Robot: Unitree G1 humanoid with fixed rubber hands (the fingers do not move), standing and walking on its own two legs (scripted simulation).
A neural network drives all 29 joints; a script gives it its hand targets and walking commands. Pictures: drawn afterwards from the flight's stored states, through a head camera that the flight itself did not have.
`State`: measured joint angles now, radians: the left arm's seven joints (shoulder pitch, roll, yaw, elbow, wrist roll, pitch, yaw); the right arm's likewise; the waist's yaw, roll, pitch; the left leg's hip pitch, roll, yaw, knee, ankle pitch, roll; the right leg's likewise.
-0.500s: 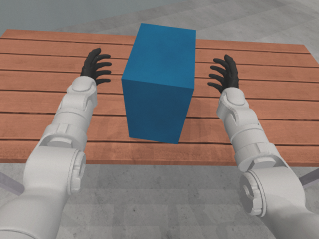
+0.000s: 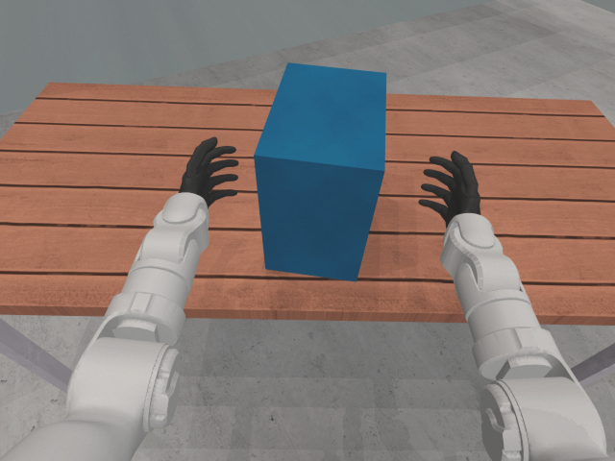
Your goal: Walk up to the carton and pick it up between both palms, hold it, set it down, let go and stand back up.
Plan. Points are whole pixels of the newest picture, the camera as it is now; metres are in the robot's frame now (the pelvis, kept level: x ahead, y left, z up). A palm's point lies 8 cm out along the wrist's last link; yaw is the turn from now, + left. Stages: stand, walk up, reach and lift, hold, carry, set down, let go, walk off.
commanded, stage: set down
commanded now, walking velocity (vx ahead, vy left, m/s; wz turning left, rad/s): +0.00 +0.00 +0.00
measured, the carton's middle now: (323, 175) +0.57 -0.05 +0.03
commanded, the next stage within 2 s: none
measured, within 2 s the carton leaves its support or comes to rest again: neither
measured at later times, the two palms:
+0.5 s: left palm (169, 301) +0.34 +0.18 +0.01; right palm (453, 296) +0.31 -0.20 +0.03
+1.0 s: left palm (155, 393) +0.24 +0.20 -0.04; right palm (456, 375) +0.23 -0.20 -0.03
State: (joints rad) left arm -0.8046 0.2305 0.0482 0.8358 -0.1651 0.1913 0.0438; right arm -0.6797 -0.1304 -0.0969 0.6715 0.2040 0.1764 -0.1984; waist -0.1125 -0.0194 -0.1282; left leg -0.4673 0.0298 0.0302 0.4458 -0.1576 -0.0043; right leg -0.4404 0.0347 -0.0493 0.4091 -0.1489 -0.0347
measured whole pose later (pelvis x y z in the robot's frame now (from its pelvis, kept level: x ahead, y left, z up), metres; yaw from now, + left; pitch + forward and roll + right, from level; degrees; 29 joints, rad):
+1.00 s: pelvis +0.03 +0.00 +0.00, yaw +1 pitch -3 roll -1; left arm 0.10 0.22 -0.12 0.55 -0.13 -0.19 0.04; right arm 0.10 -0.06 -0.06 0.60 0.13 -0.21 -0.07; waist -0.02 -0.03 0.03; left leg -0.16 0.02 0.01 0.46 -0.25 0.00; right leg -0.12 0.04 -0.04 0.40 -0.23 -0.03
